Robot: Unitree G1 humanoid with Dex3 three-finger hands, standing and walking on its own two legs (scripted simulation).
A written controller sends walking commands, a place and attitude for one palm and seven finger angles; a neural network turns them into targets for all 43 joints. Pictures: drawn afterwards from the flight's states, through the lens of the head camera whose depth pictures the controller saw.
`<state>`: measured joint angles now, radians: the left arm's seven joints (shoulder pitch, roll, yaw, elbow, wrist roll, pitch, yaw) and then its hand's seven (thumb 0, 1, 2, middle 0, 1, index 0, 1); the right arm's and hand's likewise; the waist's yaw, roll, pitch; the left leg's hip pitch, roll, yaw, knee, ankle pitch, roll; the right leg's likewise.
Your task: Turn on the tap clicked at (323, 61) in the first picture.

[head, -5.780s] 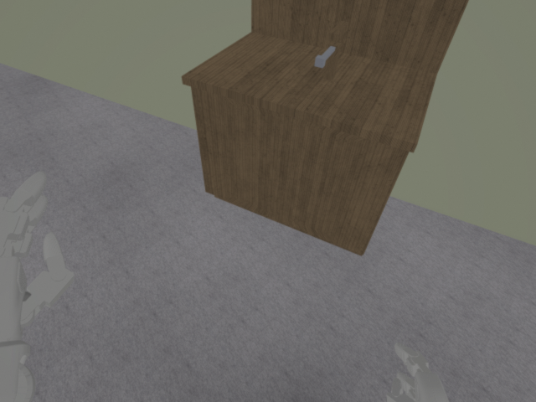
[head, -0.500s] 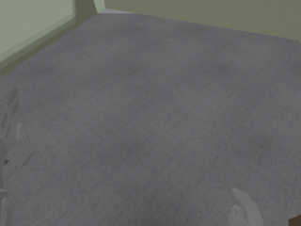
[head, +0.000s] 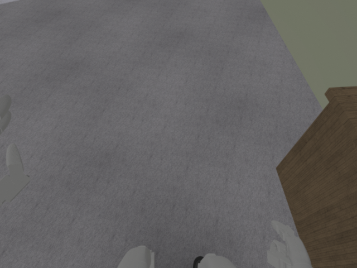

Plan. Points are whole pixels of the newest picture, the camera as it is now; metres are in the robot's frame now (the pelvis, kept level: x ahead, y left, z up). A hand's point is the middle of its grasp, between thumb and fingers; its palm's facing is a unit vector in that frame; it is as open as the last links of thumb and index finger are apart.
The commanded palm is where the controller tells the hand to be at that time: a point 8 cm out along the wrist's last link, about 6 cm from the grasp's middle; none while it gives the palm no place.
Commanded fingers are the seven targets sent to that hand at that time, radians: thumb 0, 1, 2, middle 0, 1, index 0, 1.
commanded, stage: turn to face it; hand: left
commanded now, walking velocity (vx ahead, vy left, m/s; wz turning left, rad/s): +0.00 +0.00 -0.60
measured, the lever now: out of the picture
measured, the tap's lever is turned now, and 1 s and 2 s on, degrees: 0 0 0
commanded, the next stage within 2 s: none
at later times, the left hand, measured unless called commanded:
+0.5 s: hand (117, 185) +0.22 +0.09 +0.18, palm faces +0.12 -0.86 -0.49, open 7.4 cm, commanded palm +0.17 +0.17 +0.19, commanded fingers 0.00 0.90 0.90 -0.20 -0.30 -0.20 -0.30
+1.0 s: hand (155, 211) +0.18 +0.04 +0.18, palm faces -0.07 -0.89 -0.46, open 7.4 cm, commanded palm +0.16 +0.09 +0.19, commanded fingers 0.00 0.90 0.90 -0.20 -0.30 -0.20 -0.30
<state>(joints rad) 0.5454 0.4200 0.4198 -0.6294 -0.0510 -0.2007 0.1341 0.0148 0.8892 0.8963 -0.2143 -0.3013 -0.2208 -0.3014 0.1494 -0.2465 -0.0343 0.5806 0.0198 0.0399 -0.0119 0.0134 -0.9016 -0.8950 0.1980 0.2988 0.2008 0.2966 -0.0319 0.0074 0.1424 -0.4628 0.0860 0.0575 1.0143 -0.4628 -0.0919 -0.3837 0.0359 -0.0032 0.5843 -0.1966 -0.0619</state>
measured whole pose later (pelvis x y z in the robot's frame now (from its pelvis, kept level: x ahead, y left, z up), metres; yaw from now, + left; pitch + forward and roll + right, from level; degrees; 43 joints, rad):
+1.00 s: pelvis -0.13 -0.05 +0.00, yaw -34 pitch +0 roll +2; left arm 0.46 0.39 0.39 -0.52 -0.02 -0.19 0.13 0.01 0.89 0.90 -0.21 -0.30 -0.22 -0.30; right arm 0.18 -0.20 -0.02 0.50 0.03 0.03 -0.02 0.01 -0.90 -0.90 0.19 0.30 0.20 0.30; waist 0.04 -0.02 0.04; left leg -0.22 0.11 0.13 0.56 -0.31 -0.06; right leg -0.52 0.06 -0.01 0.94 -0.41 0.03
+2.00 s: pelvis -0.27 -0.04 +0.01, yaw -70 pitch +1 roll +2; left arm 0.55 0.42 0.41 -0.58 -0.06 -0.20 0.15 0.01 0.89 0.90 -0.21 -0.30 -0.22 -0.30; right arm 0.16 -0.24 -0.02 0.56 0.02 0.07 -0.02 0.01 -0.90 -0.90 0.20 0.30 0.20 0.30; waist 0.00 0.00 0.11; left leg -0.41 0.04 0.04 0.86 -0.44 -0.08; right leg -0.37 0.09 0.05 0.49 -0.13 -0.09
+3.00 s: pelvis -0.34 +0.04 +0.00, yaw -103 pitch +0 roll -1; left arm 0.47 0.38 0.36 -0.53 -0.02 -0.19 0.14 0.02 0.89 0.90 -0.21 -0.30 -0.21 -0.30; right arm 0.21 -0.17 0.02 0.55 0.02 -0.06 -0.01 0.01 -0.90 -0.90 0.20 0.30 0.20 0.30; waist 0.02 0.04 0.06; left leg -0.30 0.16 0.12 0.65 -0.33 -0.07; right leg -0.29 0.01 -0.09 0.58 -0.28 0.01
